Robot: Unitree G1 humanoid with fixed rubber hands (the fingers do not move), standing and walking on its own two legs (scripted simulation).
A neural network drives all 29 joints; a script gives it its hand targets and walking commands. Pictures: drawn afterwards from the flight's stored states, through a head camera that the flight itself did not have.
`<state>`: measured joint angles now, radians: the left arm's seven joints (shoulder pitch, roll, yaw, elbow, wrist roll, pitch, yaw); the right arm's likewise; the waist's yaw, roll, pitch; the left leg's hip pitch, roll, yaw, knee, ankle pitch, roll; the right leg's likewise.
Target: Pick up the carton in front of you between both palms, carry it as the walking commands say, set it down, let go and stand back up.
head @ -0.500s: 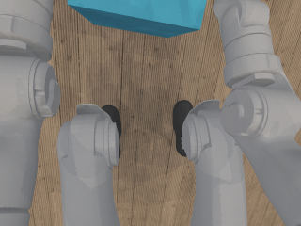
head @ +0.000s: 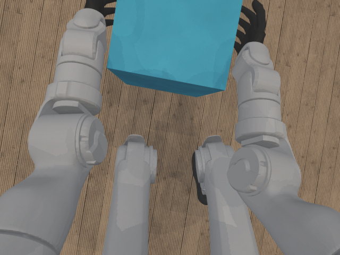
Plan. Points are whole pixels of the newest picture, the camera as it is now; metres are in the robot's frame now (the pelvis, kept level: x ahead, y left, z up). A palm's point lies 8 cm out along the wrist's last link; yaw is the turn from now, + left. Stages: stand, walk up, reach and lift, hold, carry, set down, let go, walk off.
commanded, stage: reach and lift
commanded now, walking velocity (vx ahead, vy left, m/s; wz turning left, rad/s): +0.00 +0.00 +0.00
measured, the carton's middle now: (171, 43) +0.54 +0.03 -0.15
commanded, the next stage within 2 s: none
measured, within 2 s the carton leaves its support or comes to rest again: neither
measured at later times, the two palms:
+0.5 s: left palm out of the picture +0.50 +0.17 +0.06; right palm (308, 22) +0.49 -0.13 +0.07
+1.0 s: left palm out of the picture +0.44 +0.16 +0.21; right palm out of the picture +0.44 -0.14 +0.23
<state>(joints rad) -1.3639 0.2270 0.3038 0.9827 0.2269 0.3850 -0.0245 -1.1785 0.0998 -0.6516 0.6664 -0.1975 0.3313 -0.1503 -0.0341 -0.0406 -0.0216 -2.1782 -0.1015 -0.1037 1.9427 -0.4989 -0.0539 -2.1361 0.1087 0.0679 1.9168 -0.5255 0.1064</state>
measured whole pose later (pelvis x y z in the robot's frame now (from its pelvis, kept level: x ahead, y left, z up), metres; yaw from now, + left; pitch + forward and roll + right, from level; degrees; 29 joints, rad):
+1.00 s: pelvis +0.07 -0.01 +0.25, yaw +3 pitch +25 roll +0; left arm -0.58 -0.07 0.35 0.62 0.25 0.38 0.02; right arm -0.55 0.17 -0.44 0.55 -0.23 0.33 -0.07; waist -0.02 -0.03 -0.20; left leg -1.10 -0.08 -0.13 1.06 -0.39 -0.03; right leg -1.09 0.08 0.13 1.06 -0.41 0.05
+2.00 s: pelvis +0.10 -0.01 +0.34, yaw +3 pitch -3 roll +0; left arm -0.32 -0.17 0.28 0.38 0.31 0.65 0.01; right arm -0.35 0.18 -0.32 0.40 -0.32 0.60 0.00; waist 0.00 -0.01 -0.01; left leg -0.17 -0.04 -0.13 0.43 -0.20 -0.02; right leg -0.16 0.03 0.15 0.43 -0.22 0.02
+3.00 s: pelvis +0.10 -0.01 +0.34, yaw +3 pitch -7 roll +0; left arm -0.30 -0.16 0.24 0.29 0.31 0.78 0.01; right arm -0.33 0.17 -0.28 0.30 -0.32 0.73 0.01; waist 0.00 -0.01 0.00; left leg -0.06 -0.03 -0.12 0.36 -0.18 -0.01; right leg -0.06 0.03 0.14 0.37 -0.19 0.02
